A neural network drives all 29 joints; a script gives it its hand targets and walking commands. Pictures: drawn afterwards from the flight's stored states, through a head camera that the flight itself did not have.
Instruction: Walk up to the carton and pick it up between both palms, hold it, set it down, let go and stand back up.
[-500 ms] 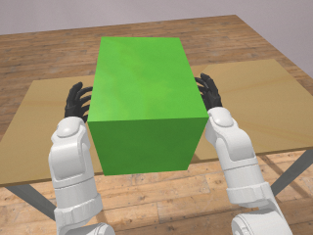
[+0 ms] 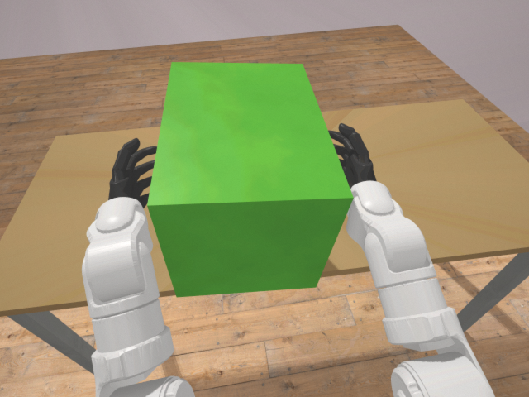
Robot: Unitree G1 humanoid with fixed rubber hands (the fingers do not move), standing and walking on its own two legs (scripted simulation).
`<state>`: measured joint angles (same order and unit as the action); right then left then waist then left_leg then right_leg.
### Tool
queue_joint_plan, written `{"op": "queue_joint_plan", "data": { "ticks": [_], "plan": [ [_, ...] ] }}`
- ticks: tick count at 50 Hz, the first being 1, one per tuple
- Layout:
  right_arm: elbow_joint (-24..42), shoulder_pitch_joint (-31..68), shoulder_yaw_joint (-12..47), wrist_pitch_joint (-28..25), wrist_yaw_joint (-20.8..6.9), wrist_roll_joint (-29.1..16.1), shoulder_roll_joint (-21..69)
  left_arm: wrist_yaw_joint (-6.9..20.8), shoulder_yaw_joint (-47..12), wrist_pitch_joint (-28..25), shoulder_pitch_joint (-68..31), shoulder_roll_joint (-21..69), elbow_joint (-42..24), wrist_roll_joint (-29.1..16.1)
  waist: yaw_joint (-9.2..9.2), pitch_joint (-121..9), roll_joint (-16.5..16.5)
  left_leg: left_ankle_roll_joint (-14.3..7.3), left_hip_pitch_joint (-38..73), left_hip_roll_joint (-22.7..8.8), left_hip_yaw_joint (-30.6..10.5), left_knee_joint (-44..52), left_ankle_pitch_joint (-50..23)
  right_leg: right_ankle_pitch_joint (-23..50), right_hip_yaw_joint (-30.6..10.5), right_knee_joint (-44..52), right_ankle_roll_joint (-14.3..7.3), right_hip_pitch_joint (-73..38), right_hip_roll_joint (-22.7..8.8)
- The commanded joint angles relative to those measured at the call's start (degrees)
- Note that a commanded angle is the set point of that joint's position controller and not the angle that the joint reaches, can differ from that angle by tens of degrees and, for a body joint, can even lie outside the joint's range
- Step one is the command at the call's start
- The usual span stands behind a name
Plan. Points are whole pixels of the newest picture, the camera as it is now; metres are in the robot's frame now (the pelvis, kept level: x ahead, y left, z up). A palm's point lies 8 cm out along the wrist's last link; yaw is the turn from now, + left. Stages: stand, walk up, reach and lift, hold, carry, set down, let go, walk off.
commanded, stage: hold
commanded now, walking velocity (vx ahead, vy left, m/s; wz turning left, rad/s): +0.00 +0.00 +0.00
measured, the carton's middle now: (243, 173) +0.42 +0.01 +0.13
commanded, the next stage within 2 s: none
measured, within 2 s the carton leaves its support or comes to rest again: neither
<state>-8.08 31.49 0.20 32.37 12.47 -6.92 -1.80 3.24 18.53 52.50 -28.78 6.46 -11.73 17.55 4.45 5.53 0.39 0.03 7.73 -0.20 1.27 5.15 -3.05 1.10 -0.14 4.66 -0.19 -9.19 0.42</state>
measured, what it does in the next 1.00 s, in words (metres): stands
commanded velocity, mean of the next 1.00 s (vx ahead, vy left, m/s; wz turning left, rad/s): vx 0.00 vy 0.00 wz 0.00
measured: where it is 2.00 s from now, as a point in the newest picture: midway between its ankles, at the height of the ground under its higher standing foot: outside the picture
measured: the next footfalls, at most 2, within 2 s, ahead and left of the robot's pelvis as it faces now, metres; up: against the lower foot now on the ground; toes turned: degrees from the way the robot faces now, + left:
none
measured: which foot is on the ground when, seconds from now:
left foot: down 0.00-1.00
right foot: down 0.00-1.00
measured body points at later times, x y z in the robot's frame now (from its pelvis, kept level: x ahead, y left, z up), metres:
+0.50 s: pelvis +0.00 +0.00 +0.00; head +0.00 -0.01 +0.45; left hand +0.36 +0.16 +0.17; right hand +0.37 -0.15 +0.16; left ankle +0.01 +0.12 -0.76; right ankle +0.00 -0.11 -0.76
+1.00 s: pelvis +0.00 +0.00 +0.00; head +0.00 -0.01 +0.45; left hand +0.36 +0.16 +0.17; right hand +0.37 -0.15 +0.16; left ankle +0.01 +0.12 -0.76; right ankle +0.00 -0.11 -0.76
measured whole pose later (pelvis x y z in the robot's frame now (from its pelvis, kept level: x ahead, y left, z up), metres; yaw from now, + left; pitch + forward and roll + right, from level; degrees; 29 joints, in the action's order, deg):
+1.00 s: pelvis +0.00 +0.00 +0.00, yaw +0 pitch -6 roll +0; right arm -8.1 31.5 0.2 32.3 12.5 -6.9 -1.8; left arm 3.2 18.5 52.5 -28.8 6.5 -11.7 17.5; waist 4.4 5.5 0.4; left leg 0.0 7.7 -0.2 1.3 5.2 -3.0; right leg 1.1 -0.1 4.7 -0.2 -9.2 0.4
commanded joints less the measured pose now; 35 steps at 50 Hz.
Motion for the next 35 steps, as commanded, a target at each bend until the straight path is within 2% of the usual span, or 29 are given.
{"op": "queue_joint_plan", "data": {
  "ticks": [1, 35],
  "plan": [
    [14.0, 34.0, 19.2, -4.4, -5.6, -5.7, 19.2, 8.4, -23.8, -3.4, -30.9, 17.4, -8.5, -10.2, -0.11, -28.2, 0.5, -0.1, 10.0, 0.6, 0.1, -1.0, -13.9, 13.0, 0.5, -3.8, 4.1, -4.7, 1.5],
    [14.0, 34.0, 19.2, -4.4, -5.6, -5.7, 19.2, 8.3, -23.8, -3.4, -30.9, 17.4, -8.5, -10.2, -0.12, -28.2, 0.5, -0.1, 9.9, 0.6, 0.1, -1.0, -13.9, 13.0, 0.5, -3.8, 4.1, -4.7, 1.4]
  ]
}}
